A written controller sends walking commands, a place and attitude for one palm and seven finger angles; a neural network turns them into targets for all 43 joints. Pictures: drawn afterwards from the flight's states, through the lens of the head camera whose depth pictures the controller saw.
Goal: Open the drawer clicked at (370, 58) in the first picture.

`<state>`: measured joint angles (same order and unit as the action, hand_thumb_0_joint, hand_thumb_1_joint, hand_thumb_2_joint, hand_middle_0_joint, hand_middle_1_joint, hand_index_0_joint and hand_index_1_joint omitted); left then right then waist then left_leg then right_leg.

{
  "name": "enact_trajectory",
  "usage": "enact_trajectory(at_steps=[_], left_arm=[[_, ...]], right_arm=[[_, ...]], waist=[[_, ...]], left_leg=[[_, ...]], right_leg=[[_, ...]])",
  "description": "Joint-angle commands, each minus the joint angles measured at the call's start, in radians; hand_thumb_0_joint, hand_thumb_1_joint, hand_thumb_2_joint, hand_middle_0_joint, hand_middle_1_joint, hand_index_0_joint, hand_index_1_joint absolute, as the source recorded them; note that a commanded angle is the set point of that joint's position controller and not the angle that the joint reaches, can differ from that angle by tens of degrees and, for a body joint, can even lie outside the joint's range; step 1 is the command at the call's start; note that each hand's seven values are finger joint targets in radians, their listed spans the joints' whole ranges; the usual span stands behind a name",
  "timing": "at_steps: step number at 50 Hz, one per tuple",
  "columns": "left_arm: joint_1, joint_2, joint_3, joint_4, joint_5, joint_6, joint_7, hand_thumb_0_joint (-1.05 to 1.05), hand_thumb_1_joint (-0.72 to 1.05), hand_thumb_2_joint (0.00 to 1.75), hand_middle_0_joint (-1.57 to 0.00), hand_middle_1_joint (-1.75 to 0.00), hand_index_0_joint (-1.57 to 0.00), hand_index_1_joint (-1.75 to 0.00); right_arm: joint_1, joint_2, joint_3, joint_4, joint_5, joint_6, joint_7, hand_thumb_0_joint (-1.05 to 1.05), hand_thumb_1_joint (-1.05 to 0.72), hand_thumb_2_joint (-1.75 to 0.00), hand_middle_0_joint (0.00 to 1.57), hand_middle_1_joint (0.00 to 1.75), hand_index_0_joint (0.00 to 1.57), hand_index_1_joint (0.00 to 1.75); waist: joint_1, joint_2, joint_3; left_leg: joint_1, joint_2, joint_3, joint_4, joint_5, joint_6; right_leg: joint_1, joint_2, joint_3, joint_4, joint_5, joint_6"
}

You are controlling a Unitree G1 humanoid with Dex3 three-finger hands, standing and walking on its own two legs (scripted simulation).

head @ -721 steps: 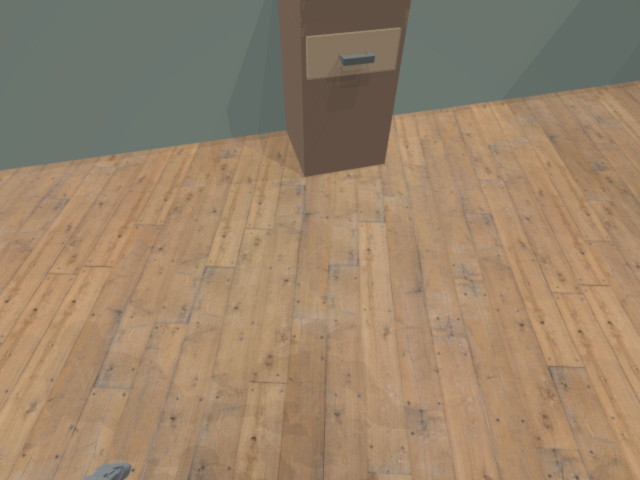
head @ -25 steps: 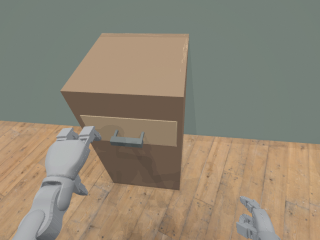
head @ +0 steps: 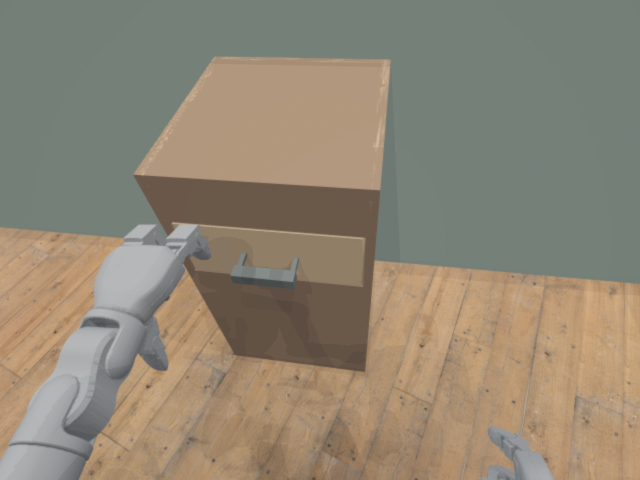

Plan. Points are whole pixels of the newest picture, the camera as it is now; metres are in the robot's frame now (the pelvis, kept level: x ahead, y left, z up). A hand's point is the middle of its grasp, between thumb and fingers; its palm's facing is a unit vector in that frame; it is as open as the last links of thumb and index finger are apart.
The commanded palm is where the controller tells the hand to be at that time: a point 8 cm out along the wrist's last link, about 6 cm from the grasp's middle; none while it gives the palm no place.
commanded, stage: raise the hand with hooked fingers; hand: left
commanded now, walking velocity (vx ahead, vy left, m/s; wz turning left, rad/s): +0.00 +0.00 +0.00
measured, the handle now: (266, 268) +0.52 +0.19 -0.18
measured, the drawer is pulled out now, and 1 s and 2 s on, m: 0.00 0.00 0.00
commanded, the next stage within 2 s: move the hooked fingers above the handle in 0.12 s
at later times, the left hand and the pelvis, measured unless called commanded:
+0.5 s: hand (193, 296) +0.32 +0.21 +0.04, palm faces -0.04 -0.08 -1.00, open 13.8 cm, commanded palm +0.31 +0.23 +0.09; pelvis -0.01 -0.02 -0.01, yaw +0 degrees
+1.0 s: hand (218, 276) +0.40 +0.22 -0.02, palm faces -0.05 -0.05 -1.00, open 13.8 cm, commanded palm +0.38 +0.22 +0.03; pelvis +0.00 -0.01 -0.03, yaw -1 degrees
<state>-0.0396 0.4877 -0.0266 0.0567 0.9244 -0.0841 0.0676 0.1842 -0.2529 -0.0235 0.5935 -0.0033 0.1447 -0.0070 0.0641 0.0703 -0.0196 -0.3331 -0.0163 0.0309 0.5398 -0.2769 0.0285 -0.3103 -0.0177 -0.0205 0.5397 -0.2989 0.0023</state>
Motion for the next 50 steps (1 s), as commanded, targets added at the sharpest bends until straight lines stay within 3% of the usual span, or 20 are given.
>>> enact_trajectory(at_steps=[1,7,12,16,19,24,26,28,29,31,33,35,36,40,44,46,50], left_arm=[[-0.273,0.212,0.154,-0.209,-0.001,-0.01,0.087,0.0,-0.5,0.3,-0.3,-1.2,-0.3,-1.2],[-0.26,0.202,0.127,-0.17,-0.011,0.026,0.087,0.0,-0.5,0.3,-0.3,-1.2,-0.3,-1.2],[-0.258,0.187,0.105,-0.143,-0.006,0.03,0.064,0.0,-0.5,0.3,-0.3,-1.2,-0.3,-1.2],[-0.371,0.147,0.056,-0.021,0.013,0.018,0.063,0.0,-0.5,0.3,-0.3,-1.2,-0.3,-1.2],[-0.456,0.205,0.098,0.0,0.045,-0.013,0.09,0.0,-0.5,0.3,-0.3,-1.2,-0.3,-1.2],[-0.478,0.236,0.151,0.102,0.056,-0.046,0.13,0.0,-0.5,0.3,-0.3,-1.2,-0.3,-1.2],[-0.468,0.181,0.108,0.131,0.057,-0.048,0.142,0.0,-0.5,0.3,-0.3,-1.2,-0.3,-1.2],[-0.469,0.175,0.102,0.159,0.059,-0.046,0.151,0.0,-0.5,0.3,-0.3,-1.2,-0.3,-1.2],[-0.466,0.171,0.1,0.2,0.062,-0.04,0.154,0.0,-0.5,0.3,-0.3,-1.2,-0.3,-1.2],[-0.499,0.181,0.098,0.229,0.065,-0.042,0.157,0.0,-0.5,0.3,-0.3,-1.2,-0.3,-1.2],[-0.553,0.185,0.089,0.233,0.078,-0.053,0.164,0.0,-0.5,0.3,-0.3,-1.2,-0.3,-1.2],[-0.607,0.17,0.074,0.248,0.084,-0.068,0.175,0.0,-0.5,0.3,-0.3,-1.2,-0.3,-1.2],[-0.616,0.199,0.105,0.273,0.089,-0.077,0.185,0.0,-0.5,0.3,-0.3,-1.2,-0.3,-1.2],[-0.695,0.201,0.11,0.329,0.107,-0.105,0.23,0.0,-0.5,0.3,-0.3,-1.2,-0.3,-1.2],[-0.687,0.217,0.14,0.43,0.133,-0.096,0.275,0.0,-0.5,0.3,-0.3,-1.2,-0.3,-1.2],[-0.675,0.193,0.123,0.47,0.142,-0.08,0.291,0.0,-0.5,0.3,-0.3,-1.2,-0.3,-1.2],[-0.723,0.162,0.086,0.562,0.148,-0.049,0.298,0.0,-0.5,0.3,-0.3,-1.2,-0.3,-1.2]], right_arm=[[-0.109,-0.102,-0.046,-0.14,0.005,-0.049,-0.004,0.0,-0.9,-0.9,0.2,0.3,0.2,0.3],[-0.119,-0.105,-0.044,-0.14,0.013,-0.052,-0.011,0.0,-0.9,-0.9,0.2,0.3,0.2,0.3],[-0.125,-0.104,-0.038,-0.138,0.013,-0.053,-0.016,0.0,-0.9,-0.9,0.2,0.3,0.2,0.3],[-0.103,-0.103,-0.034,-0.122,0.019,-0.054,-0.024,0.0,-0.9,-0.9,0.2,0.3,0.2,0.3],[-0.084,-0.104,-0.042,-0.114,0.009,-0.062,-0.031,0.0,-0.9,-0.9,0.2,0.3,0.2,0.3],[-0.055,-0.101,-0.054,-0.095,0.006,-0.063,-0.038,0.0,-0.9,-0.9,0.2,0.3,0.2,0.3],[-0.046,-0.096,-0.06,-0.095,0.007,-0.062,-0.034,0.0,-0.9,-0.9,0.2,0.3,0.2,0.3],[-0.031,-0.101,-0.065,-0.092,0.007,-0.059,-0.031,0.0,-0.9,-0.9,0.2,0.3,0.2,0.3],[-0.024,-0.107,-0.066,-0.09,0.008,-0.057,-0.03,0.0,-0.9,-0.9,0.2,0.3,0.2,0.3],[-0.009,-0.112,-0.069,-0.084,0.008,-0.053,-0.033,0.0,-0.9,-0.9,0.2,0.3,0.2,0.3],[0.009,-0.114,-0.074,-0.078,0.005,-0.049,-0.035,0.0,-0.9,-0.9,0.2,0.3,0.2,0.3],[0.029,-0.115,-0.08,-0.072,0.002,-0.047,-0.035,0.0,-0.9,-0.9,0.2,0.3,0.2,0.3],[0.042,-0.117,-0.085,-0.062,0.001,-0.045,-0.037,0.0,-0.9,-0.9,0.2,0.3,0.2,0.3],[0.078,-0.119,-0.094,-0.046,-0.004,-0.043,-0.038,0.0,-0.9,-0.9,0.2,0.3,0.2,0.3],[0.102,-0.121,-0.098,-0.037,-0.009,-0.034,-0.032,0.0,-0.9,-0.9,0.2,0.3,0.2,0.3],[0.117,-0.123,-0.102,-0.032,-0.009,-0.028,-0.026,0.0,-0.9,-0.9,0.2,0.3,0.2,0.3],[0.151,-0.132,-0.104,-0.026,-0.007,-0.019,-0.025,0.0,-0.9,-0.9,0.2,0.3,0.2,0.3]], waist=[[0.006,-0.007,-0.276],[0.003,-0.053,-0.269],[-0.003,-0.055,-0.232],[-0.028,-0.098,-0.169],[-0.017,-0.056,-0.253],[-0.013,-0.053,-0.323],[-0.023,-0.046,-0.321],[-0.027,-0.063,-0.337],[-0.037,-0.077,-0.313],[-0.042,-0.103,-0.319],[-0.05,-0.064,-0.351],[-0.069,-0.068,-0.359],[-0.066,-0.071,-0.373],[-0.077,-0.049,-0.413],[-0.067,-0.04,-0.468],[-0.07,-0.032,-0.472],[-0.097,-0.089,-0.45]], left_leg=[[0.152,0.001,-0.032,-0.045,0.343,-0.004],[0.129,-0.01,-0.014,-0.053,0.286,0.008],[0.117,-0.012,-0.008,-0.056,0.264,0.009],[0.073,-0.017,-0.002,-0.046,0.167,0.01],[0.076,-0.025,0.0,-0.016,0.184,0.012],[0.028,-0.031,0.005,0.035,0.236,0.014],[0.015,-0.03,0.008,0.053,0.253,0.014],[-0.001,-0.03,0.01,0.069,0.253,0.015],[-0.023,-0.029,0.01,0.074,0.235,0.016],[-0.052,-0.03,0.01,0.086,0.227,0.018],[-0.05,-0.03,0.009,0.102,0.233,0.018],[-0.058,-0.03,0.006,0.121,0.224,0.021],[-0.063,-0.028,0.005,0.129,0.22,0.02],[-0.091,-0.026,0.001,0.168,0.228,0.021],[-0.14,-0.025,0.001,0.203,0.267,0.017],[-0.139,-0.021,0.006,0.218,0.287,0.016],[-0.177,-0.015,0.005,0.227,0.256,0.02]], right_leg=[[0.046,0.046,-0.017,-0.035,0.228,-0.046],[0.072,0.041,-0.003,-0.049,0.23,-0.039],[0.058,0.041,-0.002,-0.055,0.22,-0.037],[-0.016,0.044,-0.002,-0.059,0.134,-0.033],[-0.003,0.043,0.014,-0.036,0.156,-0.037],[0.013,0.042,0.023,0.012,0.25,-0.036],[-0.012,0.043,0.018,0.03,0.281,-0.037],[-0.023,0.045,0.021,0.042,0.291,-0.037],[-0.038,0.047,0.022,0.039,0.278,-0.035],[-0.042,0.044,0.024,0.052,0.287,-0.032],[-0.062,0.045,0.026,0.068,0.289,-0.036],[-0.088,0.045,0.026,0.077,0.279,-0.034],[-0.098,0.047,0.024,0.086,0.266,-0.036],[-0.14,0.05,0.022,0.124,0.264,-0.04],[-0.157,0.057,0.018,0.169,0.299,-0.045],[-0.181,0.061,0.016,0.181,0.314,-0.045],[-0.208,0.066,0.011,0.184,0.29,-0.042]])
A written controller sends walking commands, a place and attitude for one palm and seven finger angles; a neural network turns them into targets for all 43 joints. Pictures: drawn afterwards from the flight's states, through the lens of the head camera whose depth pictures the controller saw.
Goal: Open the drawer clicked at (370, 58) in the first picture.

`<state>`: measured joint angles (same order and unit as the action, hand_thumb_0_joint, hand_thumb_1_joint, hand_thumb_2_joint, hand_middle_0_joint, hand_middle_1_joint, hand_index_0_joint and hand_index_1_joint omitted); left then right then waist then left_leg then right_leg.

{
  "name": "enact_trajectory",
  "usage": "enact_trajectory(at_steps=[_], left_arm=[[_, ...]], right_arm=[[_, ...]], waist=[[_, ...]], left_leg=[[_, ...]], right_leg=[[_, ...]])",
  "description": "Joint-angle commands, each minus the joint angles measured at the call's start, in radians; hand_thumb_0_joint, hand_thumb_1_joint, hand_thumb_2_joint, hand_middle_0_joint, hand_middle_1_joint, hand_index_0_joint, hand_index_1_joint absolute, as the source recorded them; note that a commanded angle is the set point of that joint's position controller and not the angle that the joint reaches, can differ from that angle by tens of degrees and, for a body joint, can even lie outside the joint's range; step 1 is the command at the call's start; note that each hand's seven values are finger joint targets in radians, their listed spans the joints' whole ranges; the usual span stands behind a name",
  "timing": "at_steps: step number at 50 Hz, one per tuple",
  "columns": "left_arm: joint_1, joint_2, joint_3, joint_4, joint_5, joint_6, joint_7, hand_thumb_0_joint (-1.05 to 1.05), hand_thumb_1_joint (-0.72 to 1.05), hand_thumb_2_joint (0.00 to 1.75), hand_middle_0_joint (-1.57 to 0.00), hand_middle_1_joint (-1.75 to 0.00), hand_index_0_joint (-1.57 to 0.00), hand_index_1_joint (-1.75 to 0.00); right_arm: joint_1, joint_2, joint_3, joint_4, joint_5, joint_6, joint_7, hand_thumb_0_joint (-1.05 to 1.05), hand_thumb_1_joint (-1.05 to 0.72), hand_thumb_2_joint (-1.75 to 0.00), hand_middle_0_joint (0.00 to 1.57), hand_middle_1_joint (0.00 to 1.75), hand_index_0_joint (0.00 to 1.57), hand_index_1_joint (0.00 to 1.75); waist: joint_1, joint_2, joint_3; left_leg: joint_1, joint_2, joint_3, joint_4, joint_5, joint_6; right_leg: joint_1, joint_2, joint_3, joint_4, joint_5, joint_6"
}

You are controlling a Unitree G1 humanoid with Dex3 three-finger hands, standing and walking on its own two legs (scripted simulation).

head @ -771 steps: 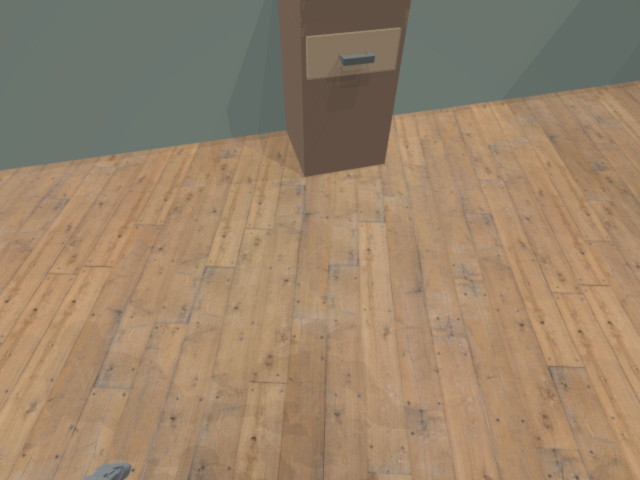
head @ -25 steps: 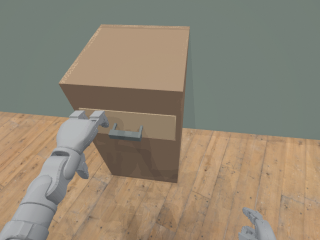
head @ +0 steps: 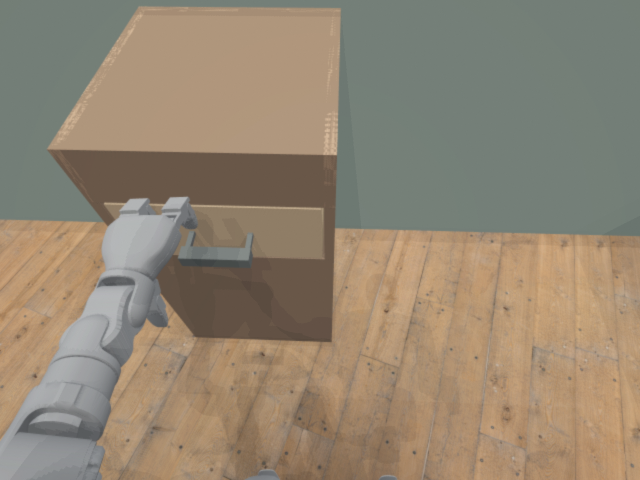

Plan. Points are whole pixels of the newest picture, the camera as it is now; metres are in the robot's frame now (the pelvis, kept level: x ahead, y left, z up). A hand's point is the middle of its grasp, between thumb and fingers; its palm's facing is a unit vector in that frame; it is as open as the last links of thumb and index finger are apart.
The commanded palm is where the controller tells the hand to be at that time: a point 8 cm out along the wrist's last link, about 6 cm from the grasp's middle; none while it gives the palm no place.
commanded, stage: move the hooked fingers above the handle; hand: left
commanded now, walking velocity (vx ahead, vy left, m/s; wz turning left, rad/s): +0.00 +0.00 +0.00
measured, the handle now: (218, 246) +0.52 +0.21 -0.15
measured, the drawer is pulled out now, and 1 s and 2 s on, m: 0.00 0.00 0.00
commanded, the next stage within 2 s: lower the fingers behind the handle in 1.42 s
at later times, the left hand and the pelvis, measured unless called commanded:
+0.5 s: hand (196, 256) +0.44 +0.21 -0.05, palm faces -0.06 -0.01 -1.00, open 13.8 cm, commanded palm +0.44 +0.21 +0.00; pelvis -0.02 +0.01 -0.04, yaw -1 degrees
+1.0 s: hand (203, 251) +0.47 +0.22 -0.08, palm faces -0.07 -0.01 -1.00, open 13.8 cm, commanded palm +0.46 +0.21 -0.03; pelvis -0.03 +0.01 -0.06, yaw -1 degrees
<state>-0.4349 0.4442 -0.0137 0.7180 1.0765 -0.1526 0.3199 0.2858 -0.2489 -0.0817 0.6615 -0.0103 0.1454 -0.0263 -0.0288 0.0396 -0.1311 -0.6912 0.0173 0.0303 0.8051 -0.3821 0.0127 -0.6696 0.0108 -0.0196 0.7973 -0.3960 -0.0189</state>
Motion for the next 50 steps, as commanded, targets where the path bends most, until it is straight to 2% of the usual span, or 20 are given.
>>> enact_trajectory(at_steps=[1,5,6,8,9,11,12,16,23,27,29,31,33,35,36,37,40,42,46,50], left_arm=[[-0.368,0.233,0.085,-0.112,0.006,0.014,0.048,0.0,-0.5,0.3,-0.3,-1.2,-0.3,-1.2],[-0.432,0.197,0.063,-0.099,0.018,-0.012,0.07,0.0,-0.5,0.3,-0.3,-1.2,-0.3,-1.2],[-0.436,0.203,0.073,-0.071,0.024,-0.015,0.08,0.0,-0.5,0.3,-0.3,-1.2,-0.3,-1.2],[-0.456,0.198,0.072,-0.051,0.034,-0.015,0.103,0.0,-0.5,0.3,-0.3,-1.2,-0.3,-1.2],[-0.472,0.226,0.099,-0.039,0.044,-0.014,0.116,0.0,-0.5,0.3,-0.3,-1.2,-0.3,-1.2],[-0.506,0.18,0.06,0.003,0.057,0.005,0.141,0.0,-0.5,0.3,-0.3,-1.2,-0.3,-1.2],[-0.518,0.209,0.081,0.023,0.064,0.015,0.154,0.0,-0.5,0.3,-0.3,-1.2,-0.3,-1.2],[-0.597,0.155,0.032,0.093,0.069,0.06,0.174,0.0,-0.5,0.3,-0.3,-1.2,-0.3,-1.2],[-0.727,0.175,0.019,0.148,0.076,0.078,0.166,0.0,-0.5,0.3,-0.3,-1.2,-0.3,-1.2],[-0.722,0.24,0.062,0.215,0.082,0.087,0.172,0.0,-0.5,0.3,-0.3,-1.2,-0.3,-1.2],[-0.751,0.235,0.055,0.25,0.084,0.097,0.175,0.0,-0.5,0.3,-0.3,-1.2,-0.3,-1.2],[-0.778,0.248,0.053,0.251,0.091,0.1,0.176,0.0,-0.5,0.3,-0.3,-1.2,-0.3,-1.2],[-0.802,0.256,0.048,0.265,0.091,0.103,0.17,0.0,-0.5,0.3,-0.3,-1.2,-0.3,-1.2],[-0.85,0.249,0.035,0.264,0.087,0.099,0.159,0.0,-0.5,0.3,-0.3,-1.2,-0.3,-1.2],[-0.861,0.272,0.049,0.259,0.088,0.094,0.154,0.0,-0.5,0.3,-0.3,-1.2,-0.3,-1.2],[-0.857,0.278,0.054,0.23,0.082,0.087,0.149,0.0,-0.5,0.3,-0.3,-1.2,-0.3,-1.2],[-0.852,0.322,0.091,0.171,0.07,0.075,0.145,0.0,-0.5,0.3,-0.3,-1.2,-0.3,-1.2],[-0.842,0.312,0.083,0.179,0.068,0.085,0.151,0.0,-0.5,0.3,-0.3,-1.2,-0.3,-1.2],[-0.838,0.29,0.064,0.171,0.058,0.09,0.149,0.0,-0.5,0.3,-0.3,-1.2,-0.3,-1.2],[-0.818,0.315,0.07,0.204,0.051,0.086,0.133,0.0,-0.5,0.3,-0.3,-1.2,-0.3,-1.2]], right_arm=[[0.05,-0.138,-0.045,-0.091,-0.002,-0.018,-0.007,0.0,-0.9,-0.9,0.2,0.3,0.2,0.3],[0.075,-0.133,-0.048,-0.079,-0.01,-0.016,-0.008,0.0,-0.9,-0.9,0.2,0.3,0.2,0.3],[0.078,-0.134,-0.05,-0.071,-0.012,-0.017,-0.008,0.0,-0.9,-0.9,0.2,0.3,0.2,0.3],[0.086,-0.134,-0.049,-0.067,-0.017,-0.018,-0.005,0.0,-0.9,-0.9,0.2,0.3,0.2,0.3],[0.086,-0.137,-0.049,-0.062,-0.02,-0.017,-0.004,0.0,-0.9,-0.9,0.2,0.3,0.2,0.3],[0.098,-0.136,-0.051,-0.055,-0.022,-0.016,0.003,0.0,-0.9,-0.9,0.2,0.3,0.2,0.3],[0.101,-0.141,-0.05,-0.051,-0.024,-0.016,0.005,0.0,-0.9,-0.9,0.2,0.3,0.2,0.3],[0.124,-0.147,-0.054,-0.04,-0.027,-0.021,0.009,0.0,-0.9,-0.9,0.2,0.3,0.2,0.3],[0.156,-0.155,-0.045,-0.024,-0.034,-0.035,0.001,0.0,-0.9,-0.9,0.2,0.3,0.2,0.3],[0.163,-0.161,-0.033,-0.021,-0.037,-0.033,0.0,0.0,-0.9,-0.9,0.2,0.3,0.2,0.3],[0.164,-0.162,-0.031,-0.016,-0.04,-0.037,0.0,0.0,-0.9,-0.9,0.2,0.3,0.2,0.3],[0.179,-0.168,-0.031,-0.017,-0.041,-0.041,0.0,0.0,-0.9,-0.9,0.2,0.3,0.2,0.3],[0.189,-0.17,-0.029,-0.013,-0.041,-0.048,-0.001,0.0,-0.9,-0.9,0.2,0.3,0.2,0.3],[0.202,-0.172,-0.029,-0.007,-0.041,-0.055,-0.003,0.0,-0.9,-0.9,0.2,0.3,0.2,0.3],[0.207,-0.177,-0.031,0.0,-0.043,-0.057,-0.005,0.0,-0.9,-0.9,0.2,0.3,0.2,0.3],[0.211,-0.176,-0.03,-0.007,-0.044,-0.059,-0.004,0.0,-0.9,-0.9,0.2,0.3,0.2,0.3],[0.223,-0.176,-0.032,-0.004,-0.043,-0.058,-0.003,0.0,-0.9,-0.9,0.2,0.3,0.2,0.3],[0.222,-0.175,-0.032,0.003,-0.041,-0.053,-0.004,0.0,-0.9,-0.9,0.2,0.3,0.2,0.3],[0.219,-0.172,-0.03,0.011,-0.039,-0.055,-0.005,0.0,-0.9,-0.9,0.2,0.3,0.2,0.3],[0.216,-0.171,-0.02,0.01,-0.035,-0.056,-0.01,0.0,-0.9,-0.9,0.2,0.3,0.2,0.3]], waist=[[-0.003,-0.034,-0.358],[-0.021,0.007,-0.387],[-0.027,-0.014,-0.376],[-0.025,0.01,-0.394],[-0.021,0.031,-0.404],[-0.041,0.032,-0.396],[-0.04,0.027,-0.404],[-0.073,0.021,-0.435],[-0.102,0.05,-0.48],[-0.099,0.043,-0.47],[-0.117,0.04,-0.453],[-0.122,0.05,-0.496],[-0.132,0.073,-0.499],[-0.157,0.058,-0.525],[-0.157,0.07,-0.545],[-0.143,0.104,-0.585],[-0.128,0.115,-0.659],[-0.137,0.099,-0.613],[-0.14,0.107,-0.593],[-0.142,0.068,-0.547]], left_leg=[[0.184,-0.046,0.004,-0.033,0.365,0.035],[0.206,-0.037,-0.012,-0.001,0.389,0.032],[0.189,-0.034,-0.014,0.01,0.378,0.033],[0.172,-0.035,-0.014,0.025,0.374,0.031],[0.167,-0.033,-0.022,0.036,0.382,0.027],[0.157,-0.029,-0.024,0.053,0.366,0.026],[0.147,-0.027,-0.026,0.061,0.357,0.025],[0.149,-0.022,-0.038,0.087,0.341,0.024],[0.101,-0.019,-0.048,0.137,0.301,0.028],[0.01,-0.022,-0.043,0.169,0.267,0.031],[-0.028,-0.021,-0.044,0.185,0.247,0.032],[-0.037,-0.019,-0.047,0.208,0.248,0.033],[-0.059,-0.018,-0.047,0.225,0.24,0.034],[-0.071,-0.014,-0.056,0.247,0.235,0.037],[-0.064,-0.011,-0.059,0.259,0.246,0.036],[-0.052,-0.013,-0.056,0.264,0.261,0.036],[-0.014,-0.011,-0.058,0.273,0.312,0.035],[-0.022,-0.008,-0.057,0.267,0.303,0.035],[-0.015,-0.008,-0.055,0.252,0.279,0.035],[-0.07,-0.015,-0.04,0.243,0.231,0.043]], right_leg=[[0.138,0.037,0.013,-0.065,0.383,-0.022],[0.063,0.043,0.002,-0.031,0.351,-0.028],[0.042,0.044,0.0,-0.025,0.34,-0.027],[0.019,0.044,-0.003,-0.006,0.331,-0.029],[-0.003,0.045,-0.007,0.01,0.32,-0.033],[-0.056,0.048,-0.014,0.023,0.293,-0.032],[-0.069,0.049,-0.013,0.03,0.283,-0.032],[-0.128,0.053,-0.022,0.05,0.25,-0.029],[-0.192,0.051,-0.02,0.09,0.211,-0.027],[-0.206,0.05,-0.018,0.118,0.199,-0.025],[-0.233,0.049,-0.02,0.13,0.184,-0.025],[-0.251,0.05,-0.019,0.152,0.183,-0.023],[-0.271,0.05,-0.018,0.164,0.178,-0.022],[-0.295,0.049,-0.019,0.18,0.171,-0.018],[-0.307,0.049,-0.019,0.19,0.176,-0.019],[-0.296,0.05,-0.017,0.197,0.187,-0.02],[-0.261,0.052,-0.017,0.205,0.231,-0.019],[-0.267,0.052,-0.019,0.191,0.226,-0.017],[-0.26,0.053,-0.02,0.172,0.211,-0.017],[-0.222,0.052,-0.011,0.152,0.204,-0.013]])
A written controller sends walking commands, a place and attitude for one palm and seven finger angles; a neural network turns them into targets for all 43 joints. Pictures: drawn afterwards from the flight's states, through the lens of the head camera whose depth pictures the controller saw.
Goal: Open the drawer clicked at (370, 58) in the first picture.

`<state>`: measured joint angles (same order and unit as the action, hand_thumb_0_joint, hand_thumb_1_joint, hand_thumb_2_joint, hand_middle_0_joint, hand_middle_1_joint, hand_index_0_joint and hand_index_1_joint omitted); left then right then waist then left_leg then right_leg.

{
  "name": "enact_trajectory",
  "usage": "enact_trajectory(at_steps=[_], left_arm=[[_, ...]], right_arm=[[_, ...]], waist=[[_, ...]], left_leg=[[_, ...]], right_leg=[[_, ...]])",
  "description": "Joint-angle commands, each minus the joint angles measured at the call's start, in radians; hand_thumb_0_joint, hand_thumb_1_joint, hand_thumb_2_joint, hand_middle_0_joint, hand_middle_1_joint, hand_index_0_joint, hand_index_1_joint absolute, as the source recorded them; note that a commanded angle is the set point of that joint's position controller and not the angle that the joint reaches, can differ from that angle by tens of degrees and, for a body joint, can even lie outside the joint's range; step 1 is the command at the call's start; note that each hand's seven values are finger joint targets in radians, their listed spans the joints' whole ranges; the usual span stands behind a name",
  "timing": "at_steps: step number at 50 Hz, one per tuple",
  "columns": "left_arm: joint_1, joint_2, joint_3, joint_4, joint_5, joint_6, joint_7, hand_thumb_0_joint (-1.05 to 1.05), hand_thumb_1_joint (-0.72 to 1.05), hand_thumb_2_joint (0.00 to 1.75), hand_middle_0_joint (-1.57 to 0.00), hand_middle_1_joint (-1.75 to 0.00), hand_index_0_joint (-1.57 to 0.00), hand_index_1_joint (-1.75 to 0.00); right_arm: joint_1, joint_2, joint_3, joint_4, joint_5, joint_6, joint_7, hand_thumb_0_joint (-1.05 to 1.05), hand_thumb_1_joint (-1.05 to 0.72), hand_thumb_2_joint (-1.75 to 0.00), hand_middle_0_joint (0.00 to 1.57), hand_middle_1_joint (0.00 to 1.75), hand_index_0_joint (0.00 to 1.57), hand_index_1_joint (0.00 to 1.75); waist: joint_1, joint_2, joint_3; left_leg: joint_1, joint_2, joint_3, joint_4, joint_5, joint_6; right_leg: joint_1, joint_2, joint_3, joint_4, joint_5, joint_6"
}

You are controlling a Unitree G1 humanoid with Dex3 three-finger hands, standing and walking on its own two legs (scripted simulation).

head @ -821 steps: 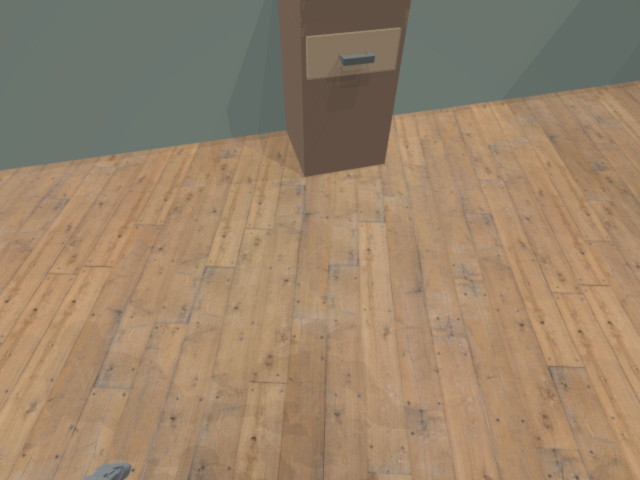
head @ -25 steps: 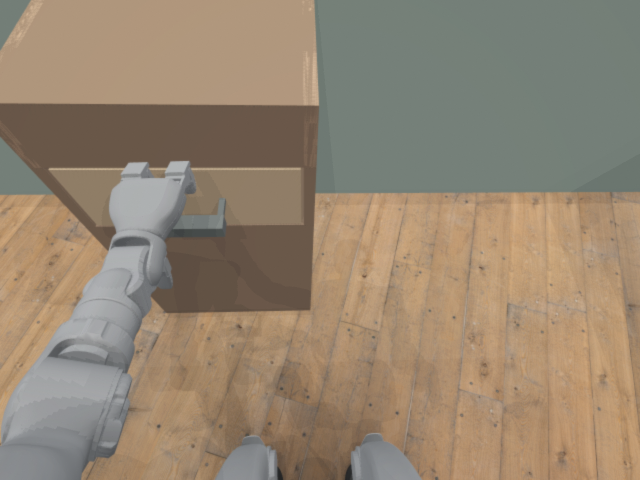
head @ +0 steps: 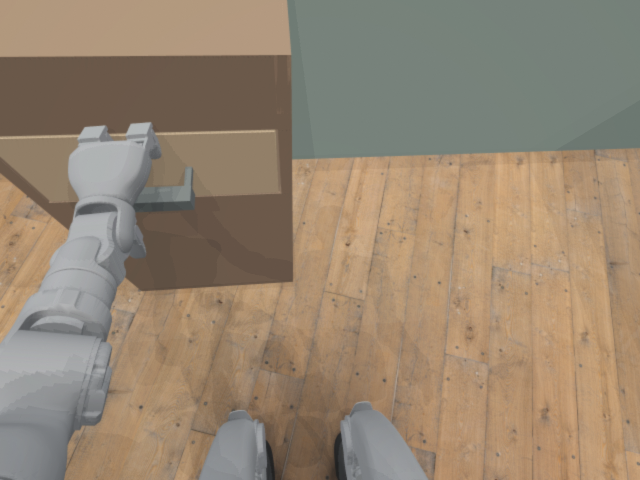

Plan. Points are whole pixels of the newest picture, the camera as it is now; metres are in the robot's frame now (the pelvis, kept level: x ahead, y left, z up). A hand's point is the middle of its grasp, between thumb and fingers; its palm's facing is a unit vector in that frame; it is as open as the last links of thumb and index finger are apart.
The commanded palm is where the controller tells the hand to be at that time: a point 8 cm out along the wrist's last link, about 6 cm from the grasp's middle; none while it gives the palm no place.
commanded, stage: move the hooked fingers above the handle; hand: left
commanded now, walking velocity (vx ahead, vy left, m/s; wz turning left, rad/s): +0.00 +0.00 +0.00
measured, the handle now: (150, 186) +0.54 +0.22 -0.08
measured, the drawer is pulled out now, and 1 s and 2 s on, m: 0.00 0.00 0.00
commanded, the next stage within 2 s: lower the fingers behind the handle in 0.42 s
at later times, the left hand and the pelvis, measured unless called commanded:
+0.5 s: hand (131, 193) +0.50 +0.22 -0.03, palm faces -0.05 -0.03 -1.00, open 13.7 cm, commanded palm +0.50 +0.22 +0.03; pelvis +0.01 +0.01 +0.00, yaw +0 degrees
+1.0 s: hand (133, 208) +0.49 +0.23 -0.06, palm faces -0.07 -0.02 -1.00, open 13.8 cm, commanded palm +0.49 +0.21 +0.00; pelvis +0.00 +0.01 -0.02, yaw +0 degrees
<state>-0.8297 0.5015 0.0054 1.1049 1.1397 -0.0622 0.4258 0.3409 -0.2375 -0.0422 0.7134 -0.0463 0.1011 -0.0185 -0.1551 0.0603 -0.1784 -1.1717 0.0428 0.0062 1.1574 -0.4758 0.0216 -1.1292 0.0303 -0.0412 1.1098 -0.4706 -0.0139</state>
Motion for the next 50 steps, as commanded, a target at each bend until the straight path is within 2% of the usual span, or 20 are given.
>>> enact_trajectory(at_steps=[1,2,4,11,12,15,16,20,22,24,26,28,29,32,35,36,37,42,44,50], left_arm=[[-0.395,0.261,0.055,-0.153,-0.013,-0.003,0.02,0.0,-0.5,0.3,-0.3,-1.2,-0.3,-1.2],[-0.398,0.27,0.054,-0.141,-0.01,-0.003,0.017,0.0,-0.5,0.3,-0.3,-1.2,-0.3,-1.2],[-0.387,0.273,0.058,-0.147,-0.011,-0.018,0.006,0.0,-0.5,0.3,-0.3,-1.2,-0.3,-1.2],[-0.396,0.204,0.018,-0.166,-0.008,-0.054,0.005,0.0,-0.5,0.3,-0.3,-1.2,-0.3,-1.2],[-0.415,0.235,0.04,-0.187,0.0,-0.059,0.012,0.0,-0.5,0.3,-0.3,-1.2,-0.3,-1.2],[-0.42,0.239,0.053,-0.198,0.004,-0.057,0.035,0.0,-0.5,0.3,-0.3,-1.2,-0.3,-1.2],[-0.441,0.225,0.043,-0.213,0.002,-0.054,0.043,0.0,-0.5,0.3,-0.3,-1.2,-0.3,-1.2],[-0.446,0.268,0.078,-0.236,0.01,-0.031,0.071,0.0,-0.5,0.3,-0.3,-1.2,-0.3,-1.2],[-0.427,0.234,0.055,-0.2,0.001,-0.004,0.075,0.0,-0.5,0.3,-0.3,-1.2,-0.3,-1.2],[-0.45,0.274,0.079,-0.198,-0.002,0.008,0.076,0.0,-0.5,0.3,-0.3,-1.2,-0.3,-1.2],[-0.473,0.263,0.057,-0.197,0.001,0.018,0.072,0.0,-0.5,0.3,-0.3,-1.2,-0.3,-1.2],[-0.434,0.238,0.043,-0.154,-0.004,0.027,0.064,0.0,-0.5,0.3,-0.3,-1.2,-0.3,-1.2],[-0.429,0.251,0.059,-0.141,-0.008,0.024,0.058,0.0,-0.5,0.3,-0.3,-1.2,-0.3,-1.2],[-0.393,0.238,0.044,-0.124,-0.004,0.008,0.042,0.0,-0.5,0.3,-0.3,-1.2,-0.3,-1.2],[-0.386,0.226,0.044,-0.142,0.003,-0.019,0.039,0.0,-0.5,0.3,-0.3,-1.2,-0.3,-1.2],[-0.35,0.22,0.044,-0.111,0.007,-0.017,0.039,0.0,-0.5,0.3,-0.3,-1.2,-0.3,-1.2],[-0.36,0.198,0.028,-0.108,0.007,-0.02,0.04,0.0,-0.5,0.3,-0.3,-1.2,-0.3,-1.2],[-0.37,0.239,0.061,-0.164,0.013,-0.052,0.049,0.0,-0.5,0.3,-0.3,-1.2,-0.3,-1.2],[-0.408,0.228,0.051,-0.164,0.016,-0.055,0.058,0.0,-0.5,0.3,-0.3,-1.2,-0.3,-1.2],[-0.449,0.274,0.078,-0.183,0.023,-0.049,0.09,0.0,-0.5,0.3,-0.3,-1.2,-0.3,-1.2]], right_arm=[[0.157,-0.182,-0.057,-0.043,0.002,-0.011,-0.018,0.0,-0.9,-0.9,0.2,0.3,0.2,0.3],[0.154,-0.183,-0.054,-0.044,0.004,-0.012,-0.02,0.0,-0.9,-0.9,0.2,0.3,0.2,0.3],[0.15,-0.181,-0.052,-0.049,0.003,-0.015,-0.021,0.0,-0.9,-0.9,0.2,0.3,0.2,0.3],[0.154,-0.176,-0.062,-0.056,0.0,-0.019,-0.015,0.0,-0.9,-0.9,0.2,0.3,0.2,0.3],[0.157,-0.181,-0.062,-0.054,-0.002,-0.018,-0.015,0.0,-0.9,-0.9,0.2,0.3,0.2,0.3],[0.158,-0.182,-0.066,-0.054,-0.005,-0.013,-0.009,0.0,-0.9,-0.9,0.2,0.3,0.2,0.3],[0.157,-0.181,-0.067,-0.051,-0.006,-0.013,-0.007,0.0,-0.9,-0.9,0.2,0.3,0.2,0.3],[0.156,-0.185,-0.07,-0.052,-0.01,-0.003,-0.004,0.0,-0.9,-0.9,0.2,0.3,0.2,0.3],[0.152,-0.182,-0.066,-0.05,-0.006,0.003,0.0,0.0,-0.9,-0.9,0.2,0.3,0.2,0.3],[0.15,-0.189,-0.062,-0.047,-0.007,0.007,-0.004,0.0,-0.9,-0.9,0.2,0.3,0.2,0.3],[0.151,-0.187,-0.06,-0.047,-0.004,0.008,-0.005,0.0,-0.9,-0.9,0.2,0.3,0.2,0.3],[0.147,-0.185,-0.057,-0.05,-0.003,0.01,-0.005,0.0,-0.9,-0.9,0.2,0.3,0.2,0.3],[0.15,-0.186,-0.056,-0.045,-0.004,0.01,-0.006,0.0,-0.9,-0.9,0.2,0.3,0.2,0.3],[0.143,-0.184,-0.053,-0.054,-0.003,0.009,-0.009,0.0,-0.9,-0.9,0.2,0.3,0.2,0.3],[0.142,-0.183,-0.054,-0.057,-0.006,0.006,-0.006,0.0,-0.9,-0.9,0.2,0.3,0.2,0.3],[0.14,-0.182,-0.053,-0.057,-0.007,0.007,-0.004,0.0,-0.9,-0.9,0.2,0.3,0.2,0.3],[0.139,-0.182,-0.054,-0.058,-0.007,0.005,-0.004,0.0,-0.9,-0.9,0.2,0.3,0.2,0.3],[0.136,-0.186,-0.06,-0.062,-0.01,-0.006,-0.002,0.0,-0.9,-0.9,0.2,0.3,0.2,0.3],[0.136,-0.186,-0.061,-0.054,-0.012,-0.007,-0.004,0.0,-0.9,-0.9,0.2,0.3,0.2,0.3],[0.14,-0.194,-0.061,-0.043,-0.015,-0.014,0.001,0.0,-0.9,-0.9,0.2,0.3,0.2,0.3]], waist=[[-0.012,0.033,-0.478],[-0.019,0.02,-0.449],[-0.008,0.041,-0.458],[-0.023,0.064,-0.461],[-0.019,0.071,-0.481],[-0.012,0.095,-0.511],[-0.021,0.095,-0.522],[-0.008,0.11,-0.578],[-0.014,0.101,-0.532],[-0.014,0.08,-0.539],[-0.021,0.106,-0.527],[-0.023,0.086,-0.493],[-0.025,0.055,-0.491],[-0.021,0.048,-0.466],[-0.012,0.074,-0.482],[-0.006,0.069,-0.454],[-0.021,0.041,-0.437],[-0.005,0.076,-0.508],[-0.024,0.068,-0.487],[-0.017,0.124,-0.559]], left_leg=[[0.389,-0.043,-0.013,-0.111,0.302,0.036],[0.37,-0.042,-0.012,-0.112,0.288,0.037],[0.372,-0.044,-0.011,-0.11,0.298,0.036],[0.407,-0.038,-0.021,-0.086,0.333,0.031],[0.417,-0.034,-0.03,-0.084,0.349,0.028],[0.449,-0.033,-0.037,-0.077,0.387,0.024],[0.458,-0.032,-0.038,-0.074,0.398,0.025],[0.492,-0.032,-0.04,-0.069,0.45,0.021],[0.485,-0.033,-0.034,-0.082,0.435,0.021],[0.477,-0.033,-0.04,-0.088,0.428,0.023],[0.484,-0.034,-0.036,-0.095,0.415,0.022],[0.462,-0.036,-0.03,-0.097,0.394,0.025],[0.453,-0.034,-0.034,-0.098,0.396,0.027],[0.413,-0.035,-0.027,-0.093,0.36,0.028],[0.415,-0.033,-0.032,-0.08,0.364,0.025],[0.399,-0.033,-0.032,-0.076,0.361,0.023],[0.376,-0.031,-0.032,-0.071,0.34,0.026],[0.367,-0.03,-0.035,-0.038,0.323,0.025],[0.363,-0.025,-0.048,-0.031,0.323,0.024],[0.366,-0.025,-0.058,0.003,0.33,0.02]], right_leg=[[0.238,0.033,0.011,-0.165,0.263,-0.019],[0.231,0.031,0.013,-0.168,0.254,-0.017],[0.234,0.03,0.014,-0.161,0.264,-0.02],[0.168,0.033,0.005,-0.14,0.266,-0.022],[0.16,0.032,0.002,-0.128,0.269,-0.024],[0.146,0.034,-0.004,-0.115,0.277,-0.026],[0.148,0.034,-0.005,-0.114,0.287,-0.025],[0.171,0.034,-0.005,-0.106,0.328,-0.024],[0.172,0.036,-0.01,-0.123,0.317,-0.024],[0.187,0.035,-0.008,-0.124,0.32,-0.023],[0.181,0.034,-0.009,-0.133,0.307,-0.023],[0.183,0.036,-0.009,-0.141,0.296,-0.022],[0.189,0.034,-0.009,-0.137,0.301,-0.021],[0.182,0.034,-0.006,-0.133,0.282,-0.021],[0.151,0.034,-0.008,-0.112,0.27,-0.025],[0.139,0.036,-0.01,-0.107,0.264,-0.028],[0.13,0.035,-0.009,-0.107,0.251,-0.025],[0.106,0.034,-0.004,-0.072,0.23,-0.027],[0.067,0.034,-0.01,-0.06,0.217,-0.027],[0.029,0.033,-0.013,-0.021,0.204,-0.028]])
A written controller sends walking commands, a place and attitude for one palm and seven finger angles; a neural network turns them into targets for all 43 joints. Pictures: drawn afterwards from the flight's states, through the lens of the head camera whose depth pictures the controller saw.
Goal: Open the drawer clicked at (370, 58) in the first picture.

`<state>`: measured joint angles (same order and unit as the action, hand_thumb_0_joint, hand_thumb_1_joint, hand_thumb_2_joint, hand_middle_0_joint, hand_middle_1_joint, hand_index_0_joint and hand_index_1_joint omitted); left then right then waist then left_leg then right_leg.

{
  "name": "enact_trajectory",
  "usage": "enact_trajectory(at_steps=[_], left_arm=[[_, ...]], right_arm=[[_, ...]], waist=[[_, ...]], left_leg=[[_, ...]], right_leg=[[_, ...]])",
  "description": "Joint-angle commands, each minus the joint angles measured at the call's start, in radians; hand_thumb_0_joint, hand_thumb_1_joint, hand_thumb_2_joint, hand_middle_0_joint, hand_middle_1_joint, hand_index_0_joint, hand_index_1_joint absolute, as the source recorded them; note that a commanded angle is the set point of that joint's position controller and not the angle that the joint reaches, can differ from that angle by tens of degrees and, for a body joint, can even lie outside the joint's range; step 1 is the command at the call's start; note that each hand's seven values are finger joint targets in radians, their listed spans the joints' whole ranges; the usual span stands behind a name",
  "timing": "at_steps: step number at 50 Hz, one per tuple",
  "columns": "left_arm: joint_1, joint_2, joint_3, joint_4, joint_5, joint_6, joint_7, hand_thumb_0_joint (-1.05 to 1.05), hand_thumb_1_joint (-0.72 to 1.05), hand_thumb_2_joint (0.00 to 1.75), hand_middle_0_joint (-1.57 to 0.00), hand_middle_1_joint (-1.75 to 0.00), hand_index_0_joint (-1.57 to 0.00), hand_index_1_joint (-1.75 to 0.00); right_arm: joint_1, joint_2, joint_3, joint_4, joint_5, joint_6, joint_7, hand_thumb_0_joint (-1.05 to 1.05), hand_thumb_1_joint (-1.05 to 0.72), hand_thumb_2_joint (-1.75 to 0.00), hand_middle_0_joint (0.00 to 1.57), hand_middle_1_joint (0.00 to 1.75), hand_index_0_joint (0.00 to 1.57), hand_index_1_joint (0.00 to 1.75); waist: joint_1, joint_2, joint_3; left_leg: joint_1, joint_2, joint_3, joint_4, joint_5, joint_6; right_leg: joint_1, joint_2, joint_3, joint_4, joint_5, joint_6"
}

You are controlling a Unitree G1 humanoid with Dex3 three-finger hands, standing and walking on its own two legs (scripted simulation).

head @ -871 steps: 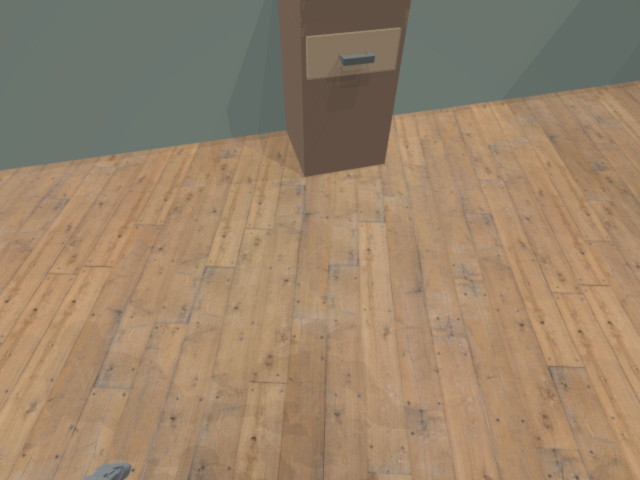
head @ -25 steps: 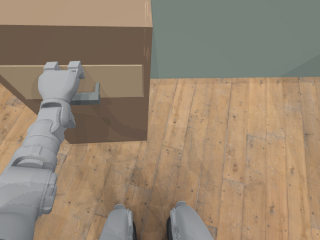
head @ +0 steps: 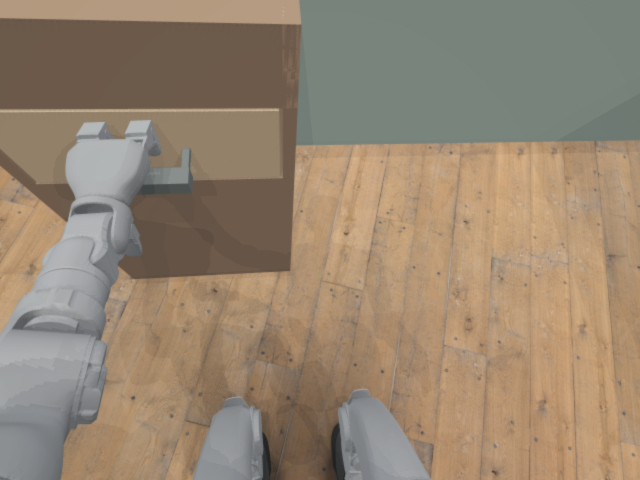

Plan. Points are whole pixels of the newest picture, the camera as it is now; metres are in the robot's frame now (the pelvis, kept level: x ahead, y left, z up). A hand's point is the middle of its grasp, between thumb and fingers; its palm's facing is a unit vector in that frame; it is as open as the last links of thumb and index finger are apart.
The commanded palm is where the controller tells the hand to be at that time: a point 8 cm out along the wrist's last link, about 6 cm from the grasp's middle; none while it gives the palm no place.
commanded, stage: lower the fingers behind the handle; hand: left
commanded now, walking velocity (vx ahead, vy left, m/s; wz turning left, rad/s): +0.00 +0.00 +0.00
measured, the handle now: (145, 168) +0.55 +0.21 -0.06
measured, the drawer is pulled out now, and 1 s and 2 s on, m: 0.00 0.00 0.00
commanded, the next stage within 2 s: close the thumb around the handle in 1.12 s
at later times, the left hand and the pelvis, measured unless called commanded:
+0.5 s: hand (130, 192) +0.50 +0.23 -0.05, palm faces -0.05 +0.01 -1.00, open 13.8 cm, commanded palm +0.50 +0.20 -0.01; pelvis -0.02 -0.01 -0.03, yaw +0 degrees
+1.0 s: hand (140, 202) +0.50 +0.22 -0.08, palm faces -0.04 -0.01 -1.00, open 13.7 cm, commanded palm +0.50 +0.20 -0.03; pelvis -0.02 -0.01 -0.05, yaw -1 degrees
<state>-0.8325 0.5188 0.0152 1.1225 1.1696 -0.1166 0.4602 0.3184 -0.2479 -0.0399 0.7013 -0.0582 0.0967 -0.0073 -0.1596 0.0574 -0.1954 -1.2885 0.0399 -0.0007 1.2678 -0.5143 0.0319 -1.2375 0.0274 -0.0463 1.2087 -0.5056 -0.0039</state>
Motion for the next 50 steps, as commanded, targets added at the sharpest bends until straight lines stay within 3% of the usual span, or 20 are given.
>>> enact_trajectory(at_steps=[1,7,11,14,15,19,22,24,26,27,29,31,32,36,40,42,45,46,47,50], left_arm=[[-0.474,0.233,0.047,-0.213,-0.007,0.009,0.059,0.0,-0.5,0.3,-0.3,-1.2,-0.3,-1.2],[-0.464,0.253,0.052,-0.165,-0.01,0.044,0.045,0.0,-0.5,0.3,-0.3,-1.2,-0.3,-1.2],[-0.446,0.235,0.026,-0.111,-0.016,0.065,0.027,0.0,-0.5,0.3,-0.3,-1.2,-0.3,-1.2],[-0.475,0.224,0.009,-0.079,-0.011,0.07,0.017,0.0,-0.5,0.3,-0.3,-1.2,-0.3,-1.2],[-0.474,0.25,0.023,-0.087,-0.007,0.067,0.014,0.0,-0.5,0.3,-0.3,-1.2,-0.3,-1.2],[-0.467,0.202,-0.006,-0.071,-0.003,0.067,0.003,0.0,-0.5,0.3,-0.3,-1.2,-0.3,-1.2],[-0.459,0.211,-0.009,-0.073,-0.002,0.066,-0.007,0.0,-0.5,0.3,-0.3,-1.2,-0.3,-1.2],[-0.464,0.198,-0.017,-0.058,-0.007,0.066,-0.015,0.0,-0.5,0.3,-0.3,-1.2,-0.3,-1.2],[-0.477,0.196,-0.023,-0.087,-0.012,0.053,-0.028,0.0,-0.5,0.3,-0.3,-1.2,-0.3,-1.2],[-0.491,0.237,0.001,-0.101,-0.014,0.046,-0.028,0.0,-0.5,0.3,-0.3,-1.2,-0.3,-1.2],[-0.474,0.243,0.012,-0.092,-0.017,0.04,-0.035,0.0,-0.5,0.3,-0.3,-1.2,-0.3,-1.2],[-0.471,0.277,0.041,-0.141,-0.011,0.017,-0.03,0.0,-0.5,0.3,-0.3,-1.2,-0.3,-1.2],[-0.488,0.271,0.034,-0.146,-0.007,0.014,-0.019,0.0,-0.5,0.3,-0.3,-1.2,-0.3,-1.2],[-0.482,0.279,0.041,-0.141,-0.001,0.021,0.005,0.0,-0.5,0.3,-0.3,-1.2,-0.3,-1.2],[-0.533,0.308,0.065,-0.234,-0.011,0.007,0.015,0.0,-0.5,0.3,-0.3,-1.2,-0.3,-1.2],[-0.506,0.3,0.061,-0.187,-0.014,0.03,0.019,0.0,-0.5,0.3,-0.3,-1.2,-0.3,-1.2],[-0.52,0.314,0.067,-0.202,-0.015,0.043,0.02,0.0,-0.5,0.3,-0.3,-1.2,-0.3,-1.2],[-0.525,0.312,0.065,-0.208,-0.011,0.046,0.02,0.0,-0.5,0.3,-0.3,-1.2,-0.3,-1.2],[-0.514,0.273,0.04,-0.197,-0.014,0.052,0.018,0.0,-0.5,0.3,-0.3,-1.2,-0.3,-1.2],[-0.488,0.262,0.042,-0.192,-0.017,0.049,0.012,0.0,-0.5,0.3,-0.3,-1.2,-0.3,-1.2]], right_arm=[[0.162,-0.18,-0.065,-0.027,-0.004,-0.012,-0.009,0.0,-0.9,-0.9,0.2,0.3,0.2,0.3],[0.167,-0.184,-0.057,-0.025,-0.004,-0.011,-0.008,0.0,-0.9,-0.9,0.2,0.3,0.2,0.3],[0.166,-0.182,-0.047,-0.03,0.001,-0.009,-0.008,0.0,-0.9,-0.9,0.2,0.3,0.2,0.3],[0.164,-0.182,-0.043,-0.032,0.003,-0.012,-0.012,0.0,-0.9,-0.9,0.2,0.3,0.2,0.3],[0.166,-0.184,-0.039,-0.036,0.003,-0.013,-0.013,0.0,-0.9,-0.9,0.2,0.3,0.2,0.3],[0.163,-0.179,-0.041,-0.042,0.002,-0.016,-0.011,0.0,-0.9,-0.9,0.2,0.3,0.2,0.3],[0.159,-0.181,-0.037,-0.052,0.004,-0.017,-0.012,0.0,-0.9,-0.9,0.2,0.3,0.2,0.3],[0.157,-0.178,-0.036,-0.051,0.005,-0.021,-0.012,0.0,-0.9,-0.9,0.2,0.3,0.2,0.3],[0.148,-0.18,-0.035,-0.062,0.005,-0.028,-0.015,0.0,-0.9,-0.9,0.2,0.3,0.2,0.3],[0.153,-0.183,-0.033,-0.059,0.005,-0.03,-0.017,0.0,-0.9,-0.9,0.2,0.3,0.2,0.3],[0.155,-0.181,-0.032,-0.062,0.005,-0.034,-0.018,0.0,-0.9,-0.9,0.2,0.3,0.2,0.3],[0.154,-0.183,-0.031,-0.069,0.003,-0.037,-0.018,0.0,-0.9,-0.9,0.2,0.3,0.2,0.3],[0.153,-0.182,-0.033,-0.061,0.002,-0.039,-0.017,0.0,-0.9,-0.9,0.2,0.3,0.2,0.3],[0.157,-0.184,-0.033,-0.054,0.002,-0.043,-0.013,0.0,-0.9,-0.9,0.2,0.3,0.2,0.3],[0.167,-0.184,-0.043,-0.044,0.0,-0.05,-0.013,0.0,-0.9,-0.9,0.2,0.3,0.2,0.3],[0.169,-0.185,-0.039,-0.036,0.002,-0.047,-0.013,0.0,-0.9,-0.9,0.2,0.3,0.2,0.3],[0.172,-0.185,-0.038,-0.035,0.004,-0.046,-0.012,0.0,-0.9,-0.9,0.2,0.3,0.2,0.3],[0.174,-0.185,-0.038,-0.03,0.003,-0.043,-0.011,0.0,-0.9,-0.9,0.2,0.3,0.2,0.3],[0.173,-0.18,-0.041,-0.029,0.003,-0.043,-0.01,0.0,-0.9,-0.9,0.2,0.3,0.2,0.3],[0.167,-0.178,-0.04,-0.031,0.002,-0.04,-0.01,0.0,-0.9,-0.9,0.2,0.3,0.2,0.3]], waist=[[-0.027,0.138,-0.549],[-0.027,0.119,-0.555],[-0.037,0.091,-0.498],[-0.059,0.062,-0.452],[-0.049,0.077,-0.468],[-0.057,0.085,-0.459],[-0.05,0.088,-0.457],[-0.061,0.071,-0.435],[-0.06,0.087,-0.45],[-0.055,0.087,-0.468],[-0.05,0.085,-0.473],[-0.029,0.112,-0.523],[-0.041,0.117,-0.524],[-0.04,0.097,-0.519],[-0.037,0.144,-0.631],[-0.044,0.112,-0.573],[-0.036,0.145,-0.612],[-0.035,0.151,-0.612],[-0.044,0.144,-0.597],[-0.039,0.135,-0.577]], left_leg=[[0.494,-0.02,-0.052,-0.098,0.373,0.01],[0.452,-0.023,-0.048,-0.075,0.367,0.013],[0.384,-0.027,-0.04,-0.067,0.314,0.019],[0.342,-0.027,-0.043,-0.06,0.261,0.024],[0.333,-0.027,-0.039,-0.055,0.257,0.023],[0.335,-0.026,-0.046,-0.043,0.25,0.021],[0.302,-0.028,-0.044,-0.035,0.202,0.02],[0.277,-0.026,-0.043,-0.029,0.179,0.024],[0.261,-0.027,-0.044,-0.018,0.148,0.024],[0.247,-0.028,-0.044,-0.013,0.139,0.026],[0.242,-0.026,-0.048,-0.006,0.147,0.026],[0.248,-0.026,-0.049,0.01,0.167,0.024],[0.247,-0.025,-0.048,0.018,0.166,0.025],[0.205,-0.025,-0.047,0.038,0.15,0.025],[0.289,-0.021,-0.06,0.041,0.2,0.021],[0.265,-0.02,-0.058,0.038,0.198,0.023],[0.297,-0.021,-0.059,0.034,0.232,0.022],[0.312,-0.019,-0.062,0.032,0.244,0.019],[0.318,-0.019,-0.06,0.032,0.248,0.02],[0.326,-0.016,-0.059,0.025,0.261,0.02]], right_leg=[[0.12,0.037,-0.009,-0.118,0.241,-0.038],[0.129,0.038,-0.011,-0.102,0.25,-0.036],[0.121,0.039,-0.01,-0.103,0.226,-0.034],[0.082,0.038,-0.01,-0.099,0.184,-0.032],[0.088,0.036,-0.011,-0.091,0.181,-0.032],[0.041,0.037,-0.014,-0.076,0.167,-0.035],[0.032,0.036,-0.014,-0.066,0.131,-0.037],[0.021,0.036,-0.014,-0.061,0.117,-0.036],[0.007,0.035,-0.011,-0.052,0.093,-0.036],[0.017,0.035,-0.008,-0.045,0.088,-0.036],[0.004,0.035,-0.011,-0.029,0.088,-0.037],[0.006,0.035,-0.008,-0.011,0.097,-0.039],[-0.01,0.036,-0.007,-0.009,0.097,-0.038],[-0.015,0.037,-0.006,0.006,0.086,-0.036],[-0.004,0.038,-0.008,0.015,0.114,-0.035],[-0.008,0.039,-0.011,0.007,0.116,-0.033],[0.003,0.039,-0.012,0.008,0.14,-0.035],[-0.002,0.039,-0.016,0.009,0.145,-0.036],[-0.006,0.039,-0.015,0.0,0.149,-0.035],[-0.001,0.039,-0.017,-0.006,0.159,-0.036]])
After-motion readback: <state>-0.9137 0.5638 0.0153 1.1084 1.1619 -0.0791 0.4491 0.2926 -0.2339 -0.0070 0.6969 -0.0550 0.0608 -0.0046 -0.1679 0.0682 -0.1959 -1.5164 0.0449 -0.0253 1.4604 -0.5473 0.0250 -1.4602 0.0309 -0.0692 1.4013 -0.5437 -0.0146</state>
